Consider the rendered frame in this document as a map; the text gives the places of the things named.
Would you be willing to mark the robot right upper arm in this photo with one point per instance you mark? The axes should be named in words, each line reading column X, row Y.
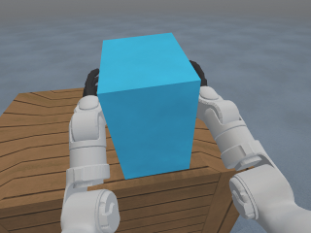
column 262, row 194

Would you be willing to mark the left robot hand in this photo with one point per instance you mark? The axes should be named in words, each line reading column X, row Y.
column 90, row 85

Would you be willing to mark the carton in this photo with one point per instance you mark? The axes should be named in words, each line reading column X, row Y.
column 148, row 92

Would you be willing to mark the robot left upper arm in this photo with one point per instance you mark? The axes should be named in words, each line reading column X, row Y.
column 94, row 211

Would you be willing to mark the right robot hand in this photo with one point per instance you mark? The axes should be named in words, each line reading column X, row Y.
column 199, row 72

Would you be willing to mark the pedestal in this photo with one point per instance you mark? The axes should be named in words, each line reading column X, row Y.
column 34, row 157

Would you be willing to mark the robot right forearm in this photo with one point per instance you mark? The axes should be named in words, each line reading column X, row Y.
column 238, row 147

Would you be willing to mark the robot left forearm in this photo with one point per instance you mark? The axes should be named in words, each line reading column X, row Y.
column 87, row 144

